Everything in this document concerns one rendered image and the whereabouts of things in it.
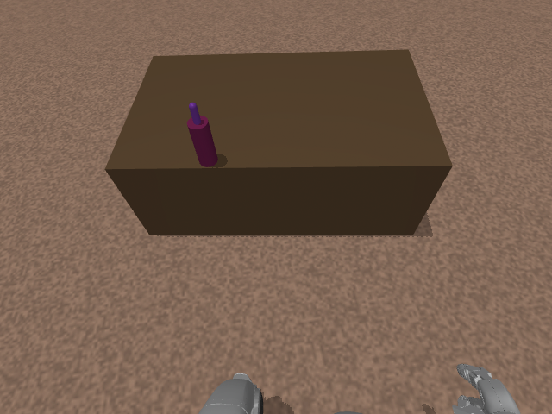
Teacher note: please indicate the right robot hand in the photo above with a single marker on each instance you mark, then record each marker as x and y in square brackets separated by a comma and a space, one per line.
[494, 397]

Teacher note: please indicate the bottle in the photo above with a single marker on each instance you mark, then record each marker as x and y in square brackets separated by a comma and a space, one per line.
[201, 136]

